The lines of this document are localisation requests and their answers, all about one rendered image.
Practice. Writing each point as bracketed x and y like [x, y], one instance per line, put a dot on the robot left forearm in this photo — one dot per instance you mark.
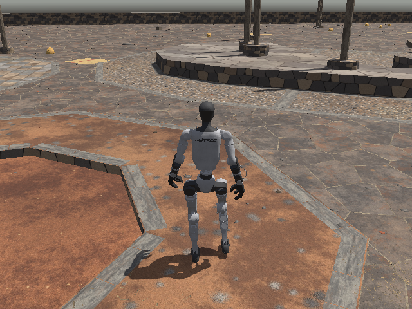
[175, 168]

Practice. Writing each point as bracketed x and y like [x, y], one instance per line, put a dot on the robot right foot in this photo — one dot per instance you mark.
[225, 248]

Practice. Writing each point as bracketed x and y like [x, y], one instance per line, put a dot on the right robot upper arm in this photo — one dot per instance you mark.
[227, 137]

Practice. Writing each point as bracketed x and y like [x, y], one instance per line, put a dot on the robot right hand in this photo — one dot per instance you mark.
[239, 189]

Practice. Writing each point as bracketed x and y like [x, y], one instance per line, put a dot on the robot torso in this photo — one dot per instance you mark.
[206, 155]

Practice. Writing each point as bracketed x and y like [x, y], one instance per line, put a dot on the robot left hand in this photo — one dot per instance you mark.
[177, 179]

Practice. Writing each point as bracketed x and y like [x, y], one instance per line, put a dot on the robot right forearm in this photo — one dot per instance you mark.
[237, 173]

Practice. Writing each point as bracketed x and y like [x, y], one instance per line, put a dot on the left robot upper arm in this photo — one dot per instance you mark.
[182, 145]

